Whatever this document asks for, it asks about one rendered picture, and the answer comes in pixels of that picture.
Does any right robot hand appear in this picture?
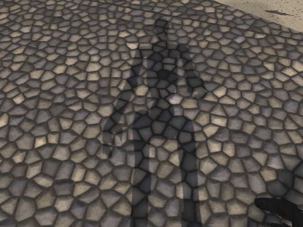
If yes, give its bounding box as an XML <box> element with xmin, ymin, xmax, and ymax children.
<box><xmin>255</xmin><ymin>198</ymin><xmax>303</xmax><ymax>227</ymax></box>

